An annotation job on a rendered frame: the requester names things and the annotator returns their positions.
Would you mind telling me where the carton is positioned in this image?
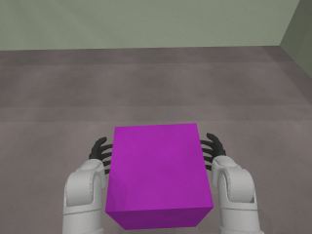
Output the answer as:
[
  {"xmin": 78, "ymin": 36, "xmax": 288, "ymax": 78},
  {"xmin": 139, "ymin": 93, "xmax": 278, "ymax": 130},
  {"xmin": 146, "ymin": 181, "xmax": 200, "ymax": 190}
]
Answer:
[{"xmin": 105, "ymin": 123, "xmax": 214, "ymax": 230}]

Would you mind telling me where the left robot hand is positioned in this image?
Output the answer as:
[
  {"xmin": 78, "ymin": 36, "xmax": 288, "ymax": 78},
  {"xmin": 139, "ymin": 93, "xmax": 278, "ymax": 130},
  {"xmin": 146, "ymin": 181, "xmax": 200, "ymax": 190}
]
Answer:
[{"xmin": 89, "ymin": 136, "xmax": 113, "ymax": 175}]

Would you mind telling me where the left robot forearm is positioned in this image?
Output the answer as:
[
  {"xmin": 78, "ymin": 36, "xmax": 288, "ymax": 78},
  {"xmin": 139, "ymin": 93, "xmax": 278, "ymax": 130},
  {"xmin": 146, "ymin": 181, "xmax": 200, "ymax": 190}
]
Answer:
[{"xmin": 62, "ymin": 159, "xmax": 106, "ymax": 234}]

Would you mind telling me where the right robot forearm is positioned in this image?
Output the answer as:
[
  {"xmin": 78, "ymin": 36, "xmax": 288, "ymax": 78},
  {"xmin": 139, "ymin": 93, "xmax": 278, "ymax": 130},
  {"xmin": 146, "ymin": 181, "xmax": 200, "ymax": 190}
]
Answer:
[{"xmin": 211, "ymin": 155, "xmax": 264, "ymax": 234}]

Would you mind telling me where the right robot hand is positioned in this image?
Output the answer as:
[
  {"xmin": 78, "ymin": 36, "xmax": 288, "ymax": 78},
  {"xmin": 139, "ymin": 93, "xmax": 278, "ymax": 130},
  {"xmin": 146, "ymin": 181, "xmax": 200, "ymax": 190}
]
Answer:
[{"xmin": 200, "ymin": 133, "xmax": 226, "ymax": 171}]

